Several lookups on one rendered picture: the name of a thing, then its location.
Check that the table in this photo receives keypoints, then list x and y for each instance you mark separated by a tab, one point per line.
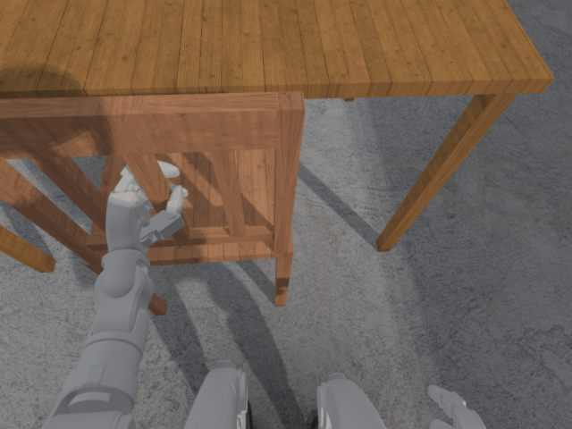
325	48

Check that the robot left hand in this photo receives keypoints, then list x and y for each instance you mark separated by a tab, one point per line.
127	210

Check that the left robot upper arm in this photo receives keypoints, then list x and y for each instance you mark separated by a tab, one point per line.
93	420

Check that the left robot forearm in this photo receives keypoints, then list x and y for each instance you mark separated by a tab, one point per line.
105	378

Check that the robot right hand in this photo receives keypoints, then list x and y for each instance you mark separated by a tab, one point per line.
454	407

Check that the robot thigh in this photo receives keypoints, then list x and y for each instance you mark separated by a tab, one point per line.
222	397
341	404

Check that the chair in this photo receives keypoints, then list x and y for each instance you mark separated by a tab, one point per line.
237	153

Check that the left robot thigh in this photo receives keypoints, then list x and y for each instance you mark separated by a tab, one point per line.
222	397

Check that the right robot thigh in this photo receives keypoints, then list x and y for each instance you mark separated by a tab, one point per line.
341	404

